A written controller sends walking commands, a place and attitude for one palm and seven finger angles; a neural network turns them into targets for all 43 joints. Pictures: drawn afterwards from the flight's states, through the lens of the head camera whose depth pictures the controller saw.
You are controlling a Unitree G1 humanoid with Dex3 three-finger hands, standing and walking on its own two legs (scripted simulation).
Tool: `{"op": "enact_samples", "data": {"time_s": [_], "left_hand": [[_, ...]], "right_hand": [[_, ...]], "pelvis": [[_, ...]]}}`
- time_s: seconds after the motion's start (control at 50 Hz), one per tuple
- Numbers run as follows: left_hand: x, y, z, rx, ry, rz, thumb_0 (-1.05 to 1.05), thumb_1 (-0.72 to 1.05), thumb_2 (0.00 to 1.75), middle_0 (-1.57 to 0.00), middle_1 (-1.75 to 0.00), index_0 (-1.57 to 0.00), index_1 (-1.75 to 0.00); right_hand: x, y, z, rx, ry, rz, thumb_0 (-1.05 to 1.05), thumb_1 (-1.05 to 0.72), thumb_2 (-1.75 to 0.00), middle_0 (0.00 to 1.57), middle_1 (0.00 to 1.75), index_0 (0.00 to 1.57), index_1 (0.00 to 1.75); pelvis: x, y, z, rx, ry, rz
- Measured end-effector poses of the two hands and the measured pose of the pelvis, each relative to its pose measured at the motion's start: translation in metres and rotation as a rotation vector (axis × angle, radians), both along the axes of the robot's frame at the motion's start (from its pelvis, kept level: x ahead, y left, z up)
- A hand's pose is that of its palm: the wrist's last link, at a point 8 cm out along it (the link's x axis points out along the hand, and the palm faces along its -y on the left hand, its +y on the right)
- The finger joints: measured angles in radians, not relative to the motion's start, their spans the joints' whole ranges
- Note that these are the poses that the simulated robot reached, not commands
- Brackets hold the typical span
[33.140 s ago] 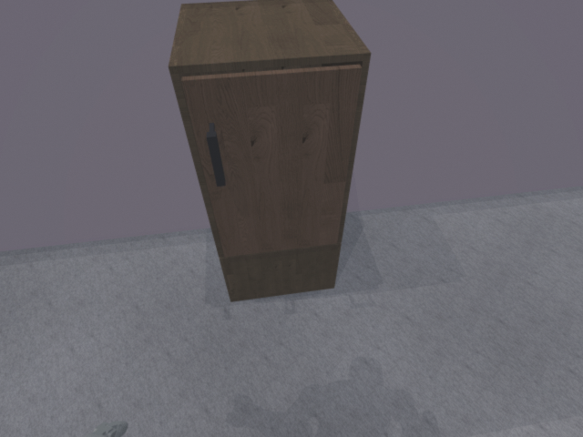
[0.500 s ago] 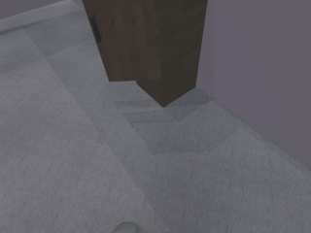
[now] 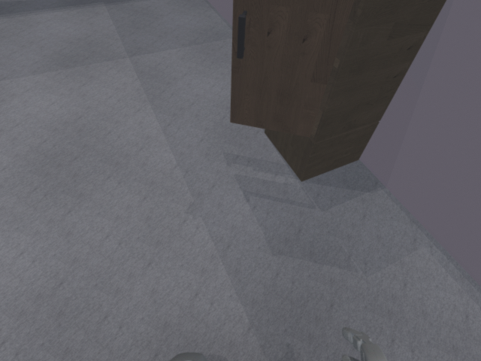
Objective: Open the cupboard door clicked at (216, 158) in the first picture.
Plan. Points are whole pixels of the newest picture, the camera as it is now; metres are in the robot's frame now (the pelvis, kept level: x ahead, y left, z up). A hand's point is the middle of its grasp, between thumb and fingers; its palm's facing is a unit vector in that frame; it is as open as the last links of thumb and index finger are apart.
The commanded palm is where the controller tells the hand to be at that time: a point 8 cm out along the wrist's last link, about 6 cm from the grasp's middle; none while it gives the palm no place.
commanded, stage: take the last steps up to it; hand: left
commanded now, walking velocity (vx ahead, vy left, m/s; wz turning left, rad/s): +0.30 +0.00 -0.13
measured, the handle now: (242, 35) +1.08 +0.15 -0.01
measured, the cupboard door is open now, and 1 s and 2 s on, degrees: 52 52 52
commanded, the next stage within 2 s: come to a stop and stand still in 1.22 s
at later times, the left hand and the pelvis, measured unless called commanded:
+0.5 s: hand (198, 248) +0.35 +0.14 -0.14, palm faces -0.17 -0.97 -0.18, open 7.4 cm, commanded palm none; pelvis +0.17 -0.01 +0.00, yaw -4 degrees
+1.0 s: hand (174, 279) +0.28 +0.18 -0.18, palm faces +0.04 -0.99 -0.14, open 7.3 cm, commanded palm none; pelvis +0.35 +0.02 +0.00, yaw -3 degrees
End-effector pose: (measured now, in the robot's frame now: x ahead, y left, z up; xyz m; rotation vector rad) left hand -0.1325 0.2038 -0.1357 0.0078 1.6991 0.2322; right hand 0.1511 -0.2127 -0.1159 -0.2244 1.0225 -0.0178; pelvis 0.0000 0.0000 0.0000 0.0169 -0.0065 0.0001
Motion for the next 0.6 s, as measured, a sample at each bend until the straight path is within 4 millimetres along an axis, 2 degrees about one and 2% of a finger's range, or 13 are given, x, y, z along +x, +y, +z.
{"op": "enact_samples", "data": {"time_s": [0.06, 0.1, 0.18, 0.26, 0.34, 0.42, 0.5, 0.54, 0.6], "left_hand": [[0.065, 0.025, -0.002, 0.019, -0.107, -0.047, 0.01, 0.91, 0.89, -0.20, -0.30, -0.20, -0.30], [0.115, 0.039, 0.000, 0.031, -0.202, -0.090, 0.01, 0.91, 0.89, -0.20, -0.30, -0.20, -0.30], [0.216, 0.057, 0.010, 0.057, -0.385, -0.166, 0.01, 0.91, 0.89, -0.19, -0.30, -0.20, -0.30], [0.303, 0.061, 0.021, 0.069, -0.522, -0.225, 0.01, 0.91, 0.89, -0.19, -0.30, -0.20, -0.30], [0.373, 0.048, 0.028, 0.060, -0.596, -0.291, 0.01, 0.91, 0.89, -0.19, -0.30, -0.19, -0.30], [0.431, 0.022, 0.029, 0.034, -0.625, -0.361, 0.01, 0.91, 0.90, -0.19, -0.30, -0.19, -0.30], [0.479, -0.011, 0.020, 0.011, -0.652, -0.404, 0.01, 0.91, 0.89, -0.19, -0.30, -0.20, -0.30], [0.487, -0.023, 0.016, 0.007, -0.664, -0.392, 0.01, 0.91, 0.89, -0.19, -0.30, -0.20, -0.30], [0.475, -0.031, 0.015, 0.005, -0.617, -0.337, 0.00, 0.91, 0.89, -0.20, -0.30, -0.20, -0.30]], "right_hand": [[-0.026, 0.012, -0.002, 0.000, 0.085, -0.054, 0.00, -0.91, -0.90, 0.20, 0.30, 0.20, 0.30], [-0.041, 0.006, 0.002, -0.021, 0.102, -0.144, -0.02, -0.94, -0.90, 0.21, 0.30, 0.20, 0.30], [-0.074, -0.007, 0.006, -0.072, 0.207, -0.210, -0.03, -0.96, -0.90, 0.21, 0.30, 0.20, 0.30], [-0.111, -0.006, 0.006, -0.082, 0.349, -0.267, -0.02, -0.94, -0.90, 0.20, 0.30, 0.20, 0.30], [-0.138, 0.007, 0.005, -0.051, 0.480, -0.316, -0.01, -0.93, -0.90, 0.20, 0.30, 0.19, 0.30], [-0.150, 0.022, 0.002, 0.008, 0.589, -0.361, 0.00, -0.92, -0.90, 0.20, 0.30, 0.19, 0.30], [-0.144, 0.029, -0.007, 0.073, 0.678, -0.398, 0.01, -0.91, -0.90, 0.20, 0.30, 0.19, 0.30], [-0.129, 0.026, -0.011, 0.097, 0.701, -0.406, 0.01, -0.91, -0.90, 0.20, 0.30, 0.20, 0.30], [-0.082, 0.010, -0.014, 0.097, 0.650, -0.385, 0.01, -0.91, -0.90, 0.21, 0.30, 0.20, 0.30]], "pelvis": [[0.015, 0.011, 0.008, -0.003, -0.002, -0.013], [0.025, 0.018, 0.013, -0.001, -0.001, -0.021], [0.049, 0.027, 0.019, 0.001, 0.005, -0.034], [0.075, 0.028, 0.021, 0.005, 0.010, -0.042], [0.104, 0.024, 0.019, 0.004, 0.014, -0.051], [0.135, 0.013, 0.015, 0.001, 0.020, -0.064], [0.170, -0.007, 0.003, 0.001, 0.023, -0.073], [0.183, -0.016, 0.000, -0.005, 0.012, -0.072], [0.202, -0.023, 0.007, -0.005, -0.008, -0.065]]}}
